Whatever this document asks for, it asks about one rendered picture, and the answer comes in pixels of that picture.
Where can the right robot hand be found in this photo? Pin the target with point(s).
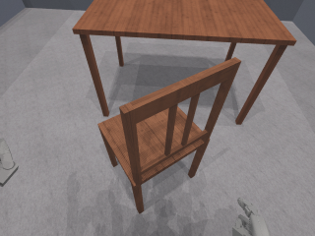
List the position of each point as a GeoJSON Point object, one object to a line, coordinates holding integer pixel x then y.
{"type": "Point", "coordinates": [254, 226]}

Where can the left robot hand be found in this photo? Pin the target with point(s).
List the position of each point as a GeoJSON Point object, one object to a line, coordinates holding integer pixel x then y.
{"type": "Point", "coordinates": [8, 167]}

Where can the chair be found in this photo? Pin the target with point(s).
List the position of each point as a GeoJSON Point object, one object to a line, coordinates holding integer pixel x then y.
{"type": "Point", "coordinates": [152, 133]}

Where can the table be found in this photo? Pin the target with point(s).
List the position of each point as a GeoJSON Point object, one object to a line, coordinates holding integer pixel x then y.
{"type": "Point", "coordinates": [235, 21]}

